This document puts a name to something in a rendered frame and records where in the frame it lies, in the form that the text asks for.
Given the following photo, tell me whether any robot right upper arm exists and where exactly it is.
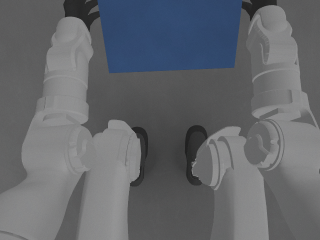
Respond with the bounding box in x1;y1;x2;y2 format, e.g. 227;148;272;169
243;119;320;240

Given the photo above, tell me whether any robot left upper arm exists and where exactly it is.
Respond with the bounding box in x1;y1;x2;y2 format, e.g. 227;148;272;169
0;124;97;240

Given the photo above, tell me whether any robot left hand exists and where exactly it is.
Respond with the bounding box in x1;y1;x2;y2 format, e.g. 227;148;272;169
63;0;100;32

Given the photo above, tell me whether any right robot shin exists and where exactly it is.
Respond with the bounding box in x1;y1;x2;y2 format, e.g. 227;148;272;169
191;126;258;185

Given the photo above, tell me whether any robot right forearm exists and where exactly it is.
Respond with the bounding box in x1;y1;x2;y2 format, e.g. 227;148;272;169
246;5;320;132

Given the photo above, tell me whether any carton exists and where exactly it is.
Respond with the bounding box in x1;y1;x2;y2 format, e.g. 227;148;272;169
97;0;243;73

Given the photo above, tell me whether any robot left forearm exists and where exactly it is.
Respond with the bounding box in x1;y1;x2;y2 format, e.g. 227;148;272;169
21;16;94;165

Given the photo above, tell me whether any right robot foot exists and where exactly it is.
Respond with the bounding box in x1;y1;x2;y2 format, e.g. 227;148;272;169
185;125;208;186

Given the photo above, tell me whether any robot right hand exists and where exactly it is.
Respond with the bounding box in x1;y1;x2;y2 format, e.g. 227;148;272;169
241;0;277;21

